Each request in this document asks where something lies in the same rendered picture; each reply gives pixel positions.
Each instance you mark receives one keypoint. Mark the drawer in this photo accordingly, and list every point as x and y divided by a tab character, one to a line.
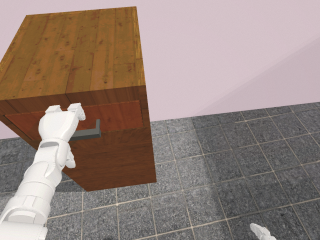
113	116

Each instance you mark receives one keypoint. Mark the cabinet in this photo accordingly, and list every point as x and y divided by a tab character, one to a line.
90	57

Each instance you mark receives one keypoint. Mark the handle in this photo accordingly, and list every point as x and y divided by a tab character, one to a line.
87	133

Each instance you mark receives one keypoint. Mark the right robot hand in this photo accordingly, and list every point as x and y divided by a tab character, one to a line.
261	232

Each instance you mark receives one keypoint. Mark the left robot upper arm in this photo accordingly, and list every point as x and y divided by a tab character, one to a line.
11	230

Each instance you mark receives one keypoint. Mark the robot left forearm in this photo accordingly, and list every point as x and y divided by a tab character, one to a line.
31	202

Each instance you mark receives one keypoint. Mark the left robot hand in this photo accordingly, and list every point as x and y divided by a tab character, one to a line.
61	125

